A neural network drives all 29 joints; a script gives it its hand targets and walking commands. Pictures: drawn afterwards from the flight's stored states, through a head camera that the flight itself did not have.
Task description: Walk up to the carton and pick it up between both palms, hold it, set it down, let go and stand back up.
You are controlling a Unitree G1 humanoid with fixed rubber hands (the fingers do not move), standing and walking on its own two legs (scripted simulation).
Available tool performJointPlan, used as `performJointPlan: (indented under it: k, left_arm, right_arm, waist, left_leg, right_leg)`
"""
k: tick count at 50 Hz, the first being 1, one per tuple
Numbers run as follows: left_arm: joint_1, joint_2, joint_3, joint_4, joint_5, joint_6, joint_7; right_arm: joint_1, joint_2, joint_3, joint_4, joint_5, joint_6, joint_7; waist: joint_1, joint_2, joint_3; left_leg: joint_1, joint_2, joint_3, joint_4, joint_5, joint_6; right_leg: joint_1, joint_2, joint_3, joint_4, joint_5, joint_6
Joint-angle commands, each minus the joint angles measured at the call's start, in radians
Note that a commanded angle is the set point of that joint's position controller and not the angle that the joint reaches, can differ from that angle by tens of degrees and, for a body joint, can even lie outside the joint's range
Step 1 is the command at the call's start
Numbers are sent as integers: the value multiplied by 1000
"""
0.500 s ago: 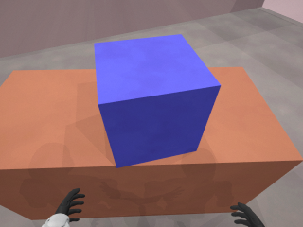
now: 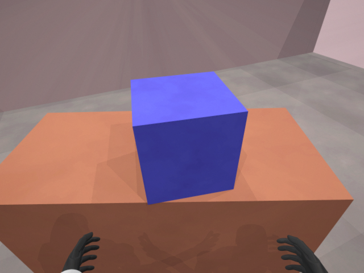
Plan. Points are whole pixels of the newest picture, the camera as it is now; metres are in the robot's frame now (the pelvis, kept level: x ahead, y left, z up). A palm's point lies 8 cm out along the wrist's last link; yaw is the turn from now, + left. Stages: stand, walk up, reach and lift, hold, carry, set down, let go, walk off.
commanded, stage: reach and lift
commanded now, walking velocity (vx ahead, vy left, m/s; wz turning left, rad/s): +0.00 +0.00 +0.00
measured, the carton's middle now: (182, 134) +0.54 +0.02 +0.05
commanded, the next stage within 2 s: none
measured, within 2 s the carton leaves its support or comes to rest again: neither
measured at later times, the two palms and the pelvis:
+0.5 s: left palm (81, 268) +0.16 +0.21 +0.01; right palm (310, 246) +0.20 -0.25 +0.02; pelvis -0.04 -0.03 +0.00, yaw +4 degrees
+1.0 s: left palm (83, 234) +0.19 +0.20 +0.07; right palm (326, 228) +0.21 -0.27 +0.07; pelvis -0.10 +0.03 +0.00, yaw +2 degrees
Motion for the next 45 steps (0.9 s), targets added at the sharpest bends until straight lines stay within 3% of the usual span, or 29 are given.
performJointPlan:
  k: [1,3,5,8,10,11,13,14,16,17,20,22,24,26,28,29,31,32,33,34,35,36,38,39,40,42,43,44,45]
  left_arm:
    - [-375,112,130,-183,-21,-56,49]
    - [-393,105,126,-182,-64,-61,55]
    - [-420,136,126,-159,-117,-58,53]
    - [-481,155,139,-211,-180,-47,60]
    - [-488,158,140,-252,-190,-32,61]
    - [-504,178,152,-226,-199,-35,57]
    - [-495,170,164,-243,-190,-38,55]
    - [-504,185,170,-248,-186,-39,44]
    - [-540,177,165,-253,-192,-35,35]
    - [-541,189,173,-268,-186,-44,32]
    - [-580,177,153,-319,-206,-75,36]
    - [-582,169,135,-392,-200,-87,40]
    - [-568,119,86,-433,-197,-93,56]
    - [-556,86,59,-484,-180,-87,67]
    - [-529,54,28,-547,-155,-78,84]
    - [-543,31,-6,-568,-145,-67,104]
    - [-563,-22,-90,-600,-99,-55,137]
    - [-560,-88,-155,-577,-68,-54,166]
    - [-589,-124,-196,-524,-30,-57,198]
    - [-556,-146,-182,-427,33,-71,199]
    - [-556,-152,-175,-387,25,-57,196]
    - [-540,-163,-185,-371,6,-39,198]
    - [-598,-167,-208,-367,-37,-23,191]
    - [-602,-162,-187,-375,-80,-23,190]
    - [-644,-158,-178,-416,-137,-6,194]
    - [-660,-165,-138,-455,-191,13,188]
    - [-692,-151,-122,-444,-193,31,175]
    - [-642,-141,-110,-392,-184,37,159]
    - [-618,-112,-63,-381,-154,31,147]
  right_arm:
    - [-325,-249,-154,-321,168,24,7]
    - [-333,-206,-138,-364,180,36,7]
    - [-352,-176,-127,-421,179,69,3]
    - [-363,-129,-110,-455,190,99,2]
    - [-349,-136,-132,-445,189,120,-8]
    - [-356,-108,-100,-452,200,136,-14]
    - [-356,-111,-101,-439,209,134,-18]
    - [-367,-118,-98,-433,216,136,-27]
    - [-379,-124,-110,-450,218,140,-42]
    - [-373,-125,-94,-473,236,136,-39]
    - [-406,-132,-110,-499,250,109,-49]
    - [-378,-127,-102,-520,273,92,-54]
    - [-374,-159,-122,-454,288,72,-43]
    - [-345,-175,-107,-429,325,60,-30]
    - [-330,-183,-116,-424,356,50,-14]
    - [-361,-205,-137,-418,360,42,-2]
    - [-403,-297,-162,-389,378,35,43]
    - [-439,-333,-183,-367,381,35,76]
    - [-537,-372,-227,-344,348,44,103]
    - [-589,-444,-234,-293,338,35,134]
    - [-624,-460,-223,-260,349,44,151]
    - [-662,-440,-216,-207,356,52,164]
    - [-764,-491,-241,-174,374,72,192]
    - [-780,-478,-244,-159,376,81,205]
    - [-798,-463,-254,-90,399,99,205]
    - [-758,-451,-277,21,395,107,198]
    - [-754,-441,-267,33,406,114,185]
    - [-721,-474,-269,28,399,107,189]
    - [-674,-467,-242,-14,410,104,195]
  waist:
    - [18,-51,46]
    - [29,-110,44]
    - [37,-206,30]
    - [55,-301,11]
    - [30,-295,16]
    - [47,-307,32]
    - [36,-308,28]
    - [33,-332,31]
    - [21,-335,33]
    - [22,-357,21]
    - [18,-311,-2]
    - [-1,-310,-12]
    - [-20,-279,-22]
    - [-40,-231,-42]
    - [-46,-150,-70]
    - [-54,-87,-82]
    - [-98,91,-111]
    - [-98,240,-77]
    - [-85,445,-56]
    - [-62,513,-89]
    - [-51,414,-118]
    - [-32,326,-76]
    - [-54,311,-39]
    - [-30,234,12]
    - [-28,152,21]
    - [-26,-23,42]
    - [-29,-109,16]
    - [-34,-197,-14]
    - [-5,-252,-92]
  left_leg:
    - [-800,142,-13,-389,-479,96]
    - [-718,119,-3,-335,-421,74]
    - [-584,80,16,-273,-343,53]
    - [-224,-20,23,-117,-110,-24]
    - [-68,-46,-5,-95,-46,-43]
    - [-76,-53,-5,-95,-25,-37]
    - [-47,-52,-25,-64,-16,-43]
    - [8,-68,-29,-39,8,-41]
    - [73,-82,-29,-36,37,-48]
    - [115,-88,-48,-12,59,-45]
    - [166,-92,-71,-4,51,-55]
    - [327,-104,-98,43,86,-58]
    - [483,-102,-143,63,62,-62]
    - [641,-111,-178,110,77,-77]
    - [691,-97,-210,102,26,-91]
    - [689,-70,-231,68,-46,-103]
    - [510,63,-348,-57,-338,-73]
    - [163,187,-408,-276,-639,-46]
    - [-462,325,-410,-609,-1016,-6]
    - [-679,402,-405,-702,-1086,19]
    - [-706,396,-399,-684,-1045,34]
    - [-661,377,-399,-649,-1013,-4]
    - [-696,393,-436,-675,-997,-41]
    - [-675,353,-393,-639,-860,-65]
    - [-573,312,-357,-568,-653,-91]
    - [-262,223,-271,-409,-133,-148]
    - [-174,171,-218,-334,24,-137]
    - [-98,159,-195,-295,89,-115]
    - [-36,123,-165,-266,-43,-96]
  right_leg:
    - [733,75,124,-106,-257,78]
    - [645,38,153,-160,-342,72]
    - [516,-13,195,-243,-488,60]
    - [109,-160,288,-413,-681,2]
    - [-15,-196,300,-460,-660,-15]
    - [-15,-198,307,-458,-636,0]
    - [-40,-217,332,-468,-640,2]
    - [-95,-248,361,-487,-668,-23]
    - [-145,-257,361,-514,-667,-19]
    - [-198,-288,386,-531,-697,-37]
    - [-260,-294,364,-521,-679,-45]
    - [-413,-346,379,-560,-725,-81]
    - [-568,-346,315,-544,-706,-119]
    - [-735,-375,300,-562,-710,-156]
    - [-769,-352,248,-522,-643,-172]
    - [-756,-312,189,-486,-588,-187]
    - [-575,-204,79,-303,-367,-171]
    - [-244,-76,-26,-140,-105,-98]
    - [380,96,-104,25,194,29]
    - [598,149,-130,100,325,75]
    - [619,147,-110,100,370,83]
    - [572,109,-74,46,332,87]
    - [551,108,-84,36,293,87]
    - [492,74,-54,-17,254,62]
    - [380,41,-35,-58,219,48]
    - [105,-15,6,-157,194,-3]
    - [46,-21,24,-195,173,-28]
    - [20,-7,20,-212,171,-47]
    - [37,-6,47,-239,130,-57]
